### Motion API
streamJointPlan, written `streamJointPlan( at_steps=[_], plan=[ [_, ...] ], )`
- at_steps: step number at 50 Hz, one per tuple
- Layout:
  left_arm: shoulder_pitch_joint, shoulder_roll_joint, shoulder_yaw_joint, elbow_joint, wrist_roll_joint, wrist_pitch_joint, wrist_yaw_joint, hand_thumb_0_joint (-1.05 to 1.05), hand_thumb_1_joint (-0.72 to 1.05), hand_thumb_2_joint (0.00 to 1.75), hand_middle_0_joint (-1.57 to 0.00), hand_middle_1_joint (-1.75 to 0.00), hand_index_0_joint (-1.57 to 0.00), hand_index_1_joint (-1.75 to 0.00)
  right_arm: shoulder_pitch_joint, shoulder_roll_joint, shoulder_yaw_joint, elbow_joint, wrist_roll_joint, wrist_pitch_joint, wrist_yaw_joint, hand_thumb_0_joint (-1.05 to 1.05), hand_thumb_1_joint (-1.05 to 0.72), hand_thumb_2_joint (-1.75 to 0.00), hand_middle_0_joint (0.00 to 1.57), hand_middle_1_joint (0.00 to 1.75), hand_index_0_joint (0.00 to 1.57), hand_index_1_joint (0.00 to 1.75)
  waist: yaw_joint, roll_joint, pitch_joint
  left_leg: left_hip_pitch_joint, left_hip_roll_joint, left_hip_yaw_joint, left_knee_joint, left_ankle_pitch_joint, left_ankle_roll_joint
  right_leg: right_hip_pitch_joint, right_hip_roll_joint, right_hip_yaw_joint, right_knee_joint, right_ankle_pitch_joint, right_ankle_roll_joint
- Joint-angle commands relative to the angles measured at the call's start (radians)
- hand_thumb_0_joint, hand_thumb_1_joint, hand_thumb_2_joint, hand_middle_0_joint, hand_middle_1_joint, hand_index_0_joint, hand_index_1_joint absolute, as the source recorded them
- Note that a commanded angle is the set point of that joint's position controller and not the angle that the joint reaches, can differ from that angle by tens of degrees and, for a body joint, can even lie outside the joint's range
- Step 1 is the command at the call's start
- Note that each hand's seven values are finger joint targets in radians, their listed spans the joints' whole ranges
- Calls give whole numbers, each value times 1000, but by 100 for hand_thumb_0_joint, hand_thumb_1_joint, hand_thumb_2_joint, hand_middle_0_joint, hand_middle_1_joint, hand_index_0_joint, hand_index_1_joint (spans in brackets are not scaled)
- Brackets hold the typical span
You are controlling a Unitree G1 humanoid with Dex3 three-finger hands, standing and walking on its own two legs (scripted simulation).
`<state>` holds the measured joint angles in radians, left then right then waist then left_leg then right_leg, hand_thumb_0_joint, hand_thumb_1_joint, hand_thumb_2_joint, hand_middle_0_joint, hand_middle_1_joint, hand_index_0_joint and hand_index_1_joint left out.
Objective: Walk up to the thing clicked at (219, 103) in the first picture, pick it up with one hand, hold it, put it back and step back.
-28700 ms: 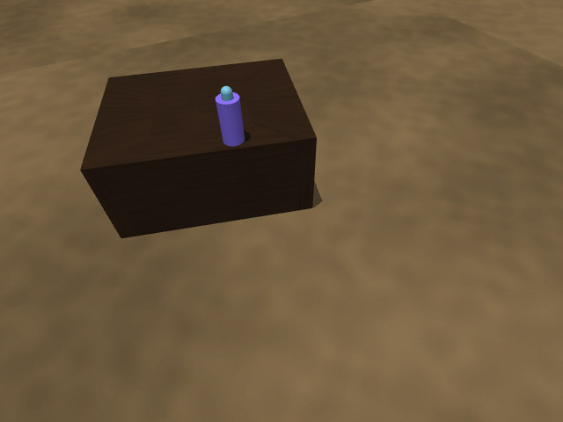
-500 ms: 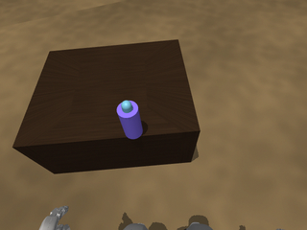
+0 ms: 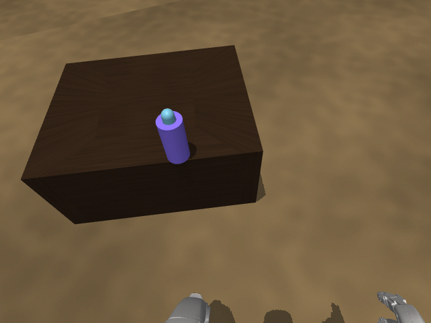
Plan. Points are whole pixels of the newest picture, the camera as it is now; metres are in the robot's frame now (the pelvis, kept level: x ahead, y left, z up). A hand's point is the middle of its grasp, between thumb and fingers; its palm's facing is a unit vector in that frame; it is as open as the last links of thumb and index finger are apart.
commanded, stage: step back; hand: left
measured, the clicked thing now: (173, 134) +0.72 +0.21 -0.22
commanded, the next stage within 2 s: stand in 1.86 s
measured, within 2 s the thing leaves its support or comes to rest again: neither
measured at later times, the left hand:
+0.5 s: hand out of the picture -0.07 +0.26 -0.13, palm faces +0.03 -0.92 -0.40, open 7.4 cm
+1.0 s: hand out of the picture -0.26 +0.27 -0.13, palm faces +0.11 -0.89 -0.44, open 7.4 cm
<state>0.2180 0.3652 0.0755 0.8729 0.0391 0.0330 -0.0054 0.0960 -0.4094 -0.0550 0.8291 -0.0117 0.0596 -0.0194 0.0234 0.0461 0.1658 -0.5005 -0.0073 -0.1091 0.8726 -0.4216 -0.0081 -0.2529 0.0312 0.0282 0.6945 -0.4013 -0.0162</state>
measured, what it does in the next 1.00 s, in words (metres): walks backwards: left foot, then right foot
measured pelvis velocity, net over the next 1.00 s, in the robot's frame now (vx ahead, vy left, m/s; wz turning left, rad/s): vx -0.31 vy -0.02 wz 0.11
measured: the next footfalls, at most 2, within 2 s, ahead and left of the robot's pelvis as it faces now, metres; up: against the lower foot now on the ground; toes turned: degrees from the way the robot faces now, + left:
left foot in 0.26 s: -0.06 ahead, +0.12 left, +0.00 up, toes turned +2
right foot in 0.58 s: -0.19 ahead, -0.15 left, +0.00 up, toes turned +2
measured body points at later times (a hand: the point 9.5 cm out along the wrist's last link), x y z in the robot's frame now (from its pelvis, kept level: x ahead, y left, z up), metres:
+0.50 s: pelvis -0.16 -0.01 +0.01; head -0.11 +0.00 +0.45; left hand -0.07 +0.31 -0.11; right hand -0.03 -0.32 -0.10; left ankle -0.10 +0.12 -0.72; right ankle -0.19 -0.14 -0.67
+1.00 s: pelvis -0.31 -0.02 +0.00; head -0.29 -0.02 +0.45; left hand -0.26 +0.32 -0.10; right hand -0.22 -0.33 -0.12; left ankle -0.33 +0.10 -0.72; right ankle -0.24 -0.14 -0.70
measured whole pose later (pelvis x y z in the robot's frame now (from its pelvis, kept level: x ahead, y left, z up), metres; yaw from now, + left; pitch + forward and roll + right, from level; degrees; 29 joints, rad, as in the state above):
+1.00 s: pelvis -0.31 -0.02 +0.00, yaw +6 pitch -3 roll +1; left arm 0.18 0.40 0.07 0.91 0.03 0.03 0.02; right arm 0.20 -0.37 -0.06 0.96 -0.04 0.04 0.02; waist 0.01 -0.02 0.11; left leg -0.23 -0.04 -0.02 0.65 -0.37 0.02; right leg -0.42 -0.05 0.02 0.82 -0.46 -0.01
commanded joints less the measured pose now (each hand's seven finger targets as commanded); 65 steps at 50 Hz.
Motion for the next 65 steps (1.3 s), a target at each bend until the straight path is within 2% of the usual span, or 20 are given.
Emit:
streamJointPlan(
  at_steps=[1, 9, 12, 14, 15, 18, 24, 28, 29, 30, 31, 34, 40, 45, 48, 51, 57, 60, 61, 65],
  plan=[
    [-156, 283, 74, -137, -3, -33, 31, 0, 90, 90, -20, -30, -20, -30, 68, -184, -52, -50, 19, -25, -18, 0, -90, -90, 20, 30, 20, 30, -59, -150, -110, 3, -109, -85, 360, -77, 14, -101, -287, 237, -264, 496, -201],
    [-41, 268, 67, -144, -5, -14, 49, 0, 90, 90, -20, -30, -20, -30, 83, -144, -39, -57, -5, -40, -9, 0, -90, -90, 20, 30, 20, 30, 19, -250, -217, 74, -24, 67, -150, -83, 9, 199, -285, 206, -122, 668, -181],
    [-81, 237, 41, -167, -22, 6, 41, 0, 90, 90, -20, -30, -20, -30, 158, -174, -62, -17, -20, -47, -7, 0, -90, -90, 20, 30, 20, 30, -24, -164, -243, 307, 21, 39, -479, 263, 45, 26, -221, 160, 6, 500, -94],
    [-104, 214, 44, -174, -34, 8, 49, 0, 90, 90, -20, -30, -20, -30, 86, -355, -93, -51, -18, -44, 6, 0, -90, -90, 20, 30, 20, 30, -47, 196, -232, 269, 399, -403, -517, 559, 300, -186, 40, 24, 346, -242, 0],
    [-135, 233, 55, -159, -19, 10, 57, 0, 90, 90, -20, -30, -20, -30, 82, -341, -96, -49, -24, -50, 4, 0, -90, -90, 20, 30, 20, 30, -64, 131, -201, 179, 430, -444, -523, 548, 347, -166, 43, 138, 501, -276, 2],
    [-47, 225, 57, -102, -39, 15, 45, 0, 90, 90, -20, -30, -20, -30, -33, -236, -56, -62, -30, -49, -10, 0, -90, -90, 20, 30, 20, 30, 23, 50, -141, 151, 273, -141, -465, 526, 248, -181, 56, 149, 616, -123, -7],
    [-26, 200, 46, -86, -24, -9, 25, 0, 90, 90, -20, -30, -20, -30, 23, -224, -61, -65, -30, -31, -2, 0, -90, -90, 20, 30, 20, 30, -25, 161, -185, 316, 255, -115, -411, 456, 244, -110, -13, 20, 129, -109, 33],
    [70, 227, 56, -22, 0, -30, 29, 0, 90, 90, -20, -30, -20, -30, 12, -196, -43, -64, -4, -4, 6, 0, -90, -90, 20, 30, 20, 30, 3, 65, -241, 135, 149, -31, -236, 296, 115, 151, -40, 30, -279, 152, -16],
    [63, 313, 79, -39, 14, -36, 32, 0, 90, 90, -20, -30, -20, -30, 17, -141, -27, -85, 1, -8, 7, 0, -90, -90, 20, 30, 20, 30, 5, -181, -206, -80, -7, 16, -69, 32, 48, 177, -240, 337, -321, 150, -84],
    [-7, 423, 102, -74, 14, -29, 33, 0, 90, 90, -20, -30, -20, -30, -44, -147, -39, -105, -4, -5, -11, 0, -90, -90, 20, 30, 20, 30, 64, -317, -162, -62, -85, -38, 168, -203, 7, -76, -477, 553, -396, 211, -283],
    [-50, 407, 98, -94, 2, -37, 40, 0, 90, 90, -20, -30, -20, -30, -46, -188, -60, -97, -3, 1, -15, 0, -90, -90, 20, 30, 20, 30, 37, -245, -103, -17, -40, -138, 325, -191, -2, -215, -506, 574, -418, 199, -313],
    [-166, 279, 64, -109, 8, -39, 46, 0, 90, 90, -20, -30, -20, -30, 55, -173, -48, -36, 9, -3, -12, 0, -90, -90, 20, 30, 20, 30, -45, -131, -100, 36, -102, -73, 412, -54, -4, -171, -280, 185, -254, 454, -190],
    [18, 292, 74, -71, 11, -42, 52, 0, 90, 90, -20, -30, -20, -30, 0, -158, -42, -50, -19, -23, -4, 0, -90, -90, 20, 30, 20, 30, 63, -234, -198, -54, -14, 8, 39, -138, -15, 222, -317, 257, -225, 298, -199],
    [-69, 297, 54, -71, -8, -27, 37, 0, 90, 90, -20, -30, -20, -30, 165, -157, -62, 61, -22, -41, 15, 0, -90, -90, 20, 30, 20, 30, -26, -230, -210, 353, -28, 142, -442, 35, 38, -37, -275, 176, -187, 133, -124],
    [-157, 258, 46, -58, -15, -33, 40, 0, 90, 90, -20, -30, -20, -30, 79, -319, -85, 43, -32, -54, 24, 0, -90, -90, 20, 30, 20, 30, -80, 130, -101, 140, 363, -466, -668, -393, 273, -241, -56, 31, 235, -232, 6],
    [-69, 221, 35, 2, -32, -39, 15, 0, 90, 90, -20, -30, -20, -30, -38, -208, -44, 37, -36, -82, 12, 0, -90, -90, 20, 30, 20, 30, 10, 38, -65, 148, 220, -188, -586, -115, 182, -168, -39, 80, 261, -32, -5],
    [4, 189, 36, 75, -11, -72, 6, 0, 90, 90, -20, -30, -20, -30, -14, -189, -49, 56, -30, -61, 26, 0, -90, -90, 20, 30, 20, 30, 13, 83, -92, 130, 177, -67, -455, -112, 134, 132, 0, -52, -281, 45, -10],
    [21, 334, 62, 78, 4, -94, 18, 0, 90, 90, -20, -30, -20, -30, -22, -129, -32, 48, -16, -60, 18, 0, -90, -90, 20, 30, 20, 30, 37, -189, -79, -7, 0, 45, -63, -166, 25, 60, -360, 536, -477, -275, -187],
    [-34, 333, 61, 50, 4, -96, 17, 0, 90, 90, -20, -30, -20, -30, 8, -162, -44, 60, -17, -63, 18, 0, -90, -90, 20, 30, 20, 30, 12, -142, -46, 39, 29, -5, -17, -145, 19, -21, -400, 556, -477, -282, -236],
    [-75, 284, 47, 45, 2, -98, 16, 0, 90, 90, -20, -30, -20, -30, 55, -147, -43, 92, -14, -80, 28, 0, -90, -90, 20, 30, 20, 30, -12, -171, -106, 134, 49, 54, -130, -50, 18, -25, -302, 323, -406, -72, -171]
  ],
)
